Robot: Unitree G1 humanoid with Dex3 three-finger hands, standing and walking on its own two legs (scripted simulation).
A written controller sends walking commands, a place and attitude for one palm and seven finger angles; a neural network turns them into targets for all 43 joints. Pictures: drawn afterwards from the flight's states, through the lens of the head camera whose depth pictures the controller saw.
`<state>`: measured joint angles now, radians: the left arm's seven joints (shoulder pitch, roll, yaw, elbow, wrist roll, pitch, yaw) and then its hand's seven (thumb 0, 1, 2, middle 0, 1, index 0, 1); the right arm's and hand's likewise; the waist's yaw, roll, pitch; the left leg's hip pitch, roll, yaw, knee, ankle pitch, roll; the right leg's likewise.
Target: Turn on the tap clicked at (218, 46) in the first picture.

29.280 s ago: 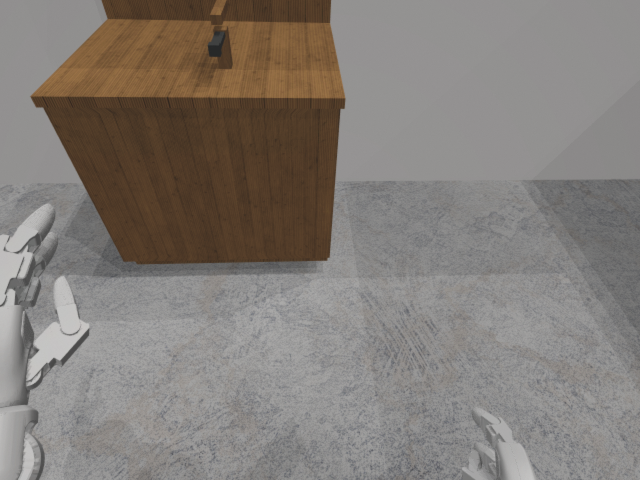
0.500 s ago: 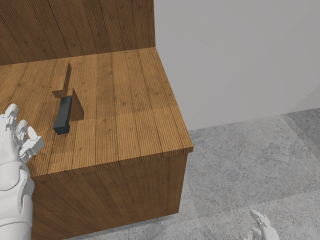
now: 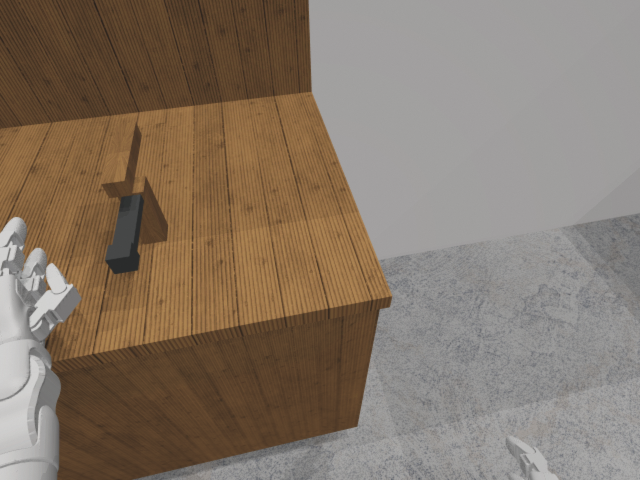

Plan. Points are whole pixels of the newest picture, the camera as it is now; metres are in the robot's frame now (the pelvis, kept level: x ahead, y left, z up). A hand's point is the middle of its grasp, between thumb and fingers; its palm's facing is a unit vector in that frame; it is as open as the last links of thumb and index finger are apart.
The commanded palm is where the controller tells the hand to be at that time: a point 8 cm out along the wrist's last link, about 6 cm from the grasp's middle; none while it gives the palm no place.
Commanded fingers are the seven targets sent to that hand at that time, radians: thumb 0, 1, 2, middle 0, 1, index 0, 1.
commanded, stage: push the lever round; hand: left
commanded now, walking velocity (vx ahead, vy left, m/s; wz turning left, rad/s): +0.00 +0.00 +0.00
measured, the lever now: (123, 257) +0.34 +0.28 +0.10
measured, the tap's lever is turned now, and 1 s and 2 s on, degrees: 0 3 30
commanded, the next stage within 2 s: none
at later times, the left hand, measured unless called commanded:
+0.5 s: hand (104, 280) +0.31 +0.29 +0.10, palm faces +0.50 -0.86 -0.09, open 7.8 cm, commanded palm +0.26 +0.32 +0.10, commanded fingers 0.00 0.90 0.90 -0.15 -0.15 -0.15 -0.15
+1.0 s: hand (124, 278) +0.31 +0.26 +0.11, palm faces +0.53 -0.84 -0.07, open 7.6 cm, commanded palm +0.27 +0.29 +0.10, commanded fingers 0.00 0.90 0.90 -0.15 -0.15 -0.15 -0.15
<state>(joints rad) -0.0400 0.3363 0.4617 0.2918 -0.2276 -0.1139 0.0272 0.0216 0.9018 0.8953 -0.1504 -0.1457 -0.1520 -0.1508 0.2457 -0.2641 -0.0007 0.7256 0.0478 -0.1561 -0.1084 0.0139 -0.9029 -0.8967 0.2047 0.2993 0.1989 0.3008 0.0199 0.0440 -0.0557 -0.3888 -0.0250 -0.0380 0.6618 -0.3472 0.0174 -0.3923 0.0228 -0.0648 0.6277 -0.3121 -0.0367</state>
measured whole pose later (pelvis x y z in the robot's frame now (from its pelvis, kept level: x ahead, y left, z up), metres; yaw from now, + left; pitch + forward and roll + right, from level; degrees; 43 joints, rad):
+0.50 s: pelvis +0.00 +0.00 +0.00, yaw +0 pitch +4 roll -1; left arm -0.05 0.28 0.38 0.23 -0.18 -0.08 0.11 0.02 0.90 0.90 -0.15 -0.15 -0.15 -0.15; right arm 0.23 -0.25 0.01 0.70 0.04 -0.13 -0.09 0.01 -0.90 -0.90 0.21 0.30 0.20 0.30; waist 0.02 0.04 -0.06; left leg -0.37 -0.03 -0.03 0.65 -0.35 0.02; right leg -0.38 0.02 -0.06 0.62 -0.31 -0.03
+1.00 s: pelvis +0.00 -0.01 +0.00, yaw +0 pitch +3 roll +0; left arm -0.09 0.24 0.33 0.25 -0.17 -0.09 0.20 0.03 0.95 0.91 -0.15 -0.15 -0.15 -0.15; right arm 0.21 -0.25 0.00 0.71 0.04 -0.12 -0.09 0.01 -0.90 -0.90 0.20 0.30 0.20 0.30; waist 0.01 0.05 -0.06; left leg -0.37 -0.02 -0.04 0.64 -0.33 0.00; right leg -0.38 0.03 -0.07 0.62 -0.30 -0.05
